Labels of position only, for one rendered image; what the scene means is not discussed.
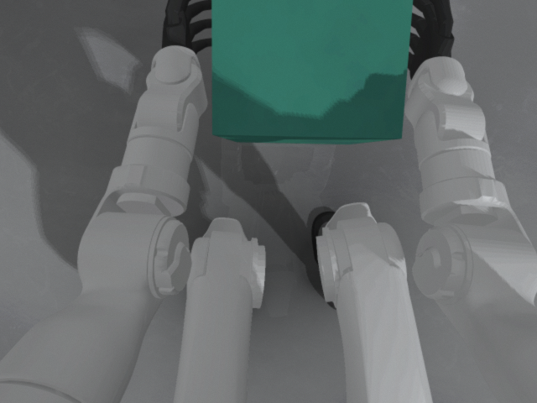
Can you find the right robot shin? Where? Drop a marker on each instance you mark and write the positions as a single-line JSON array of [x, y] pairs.
[[390, 238]]

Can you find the carton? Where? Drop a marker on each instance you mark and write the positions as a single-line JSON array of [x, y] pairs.
[[309, 71]]

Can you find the right robot hand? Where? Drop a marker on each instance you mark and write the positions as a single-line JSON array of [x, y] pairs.
[[436, 38]]

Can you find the left robot hand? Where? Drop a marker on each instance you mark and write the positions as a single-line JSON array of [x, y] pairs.
[[177, 29]]

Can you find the left robot thigh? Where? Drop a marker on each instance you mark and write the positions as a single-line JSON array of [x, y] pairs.
[[213, 366]]

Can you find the robot right forearm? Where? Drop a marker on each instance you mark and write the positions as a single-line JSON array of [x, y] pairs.
[[453, 153]]

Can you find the robot right upper arm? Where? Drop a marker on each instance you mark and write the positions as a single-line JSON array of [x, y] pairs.
[[484, 280]]

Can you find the robot left upper arm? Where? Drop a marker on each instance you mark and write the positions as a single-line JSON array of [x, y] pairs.
[[87, 351]]

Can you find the robot left forearm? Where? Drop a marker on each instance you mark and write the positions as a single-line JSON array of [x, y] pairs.
[[153, 176]]

